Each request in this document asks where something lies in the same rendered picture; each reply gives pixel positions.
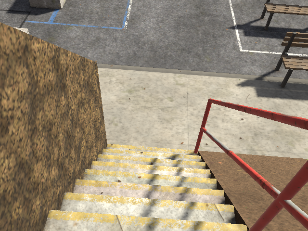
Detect stairs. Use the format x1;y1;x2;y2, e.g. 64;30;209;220
44;144;247;231

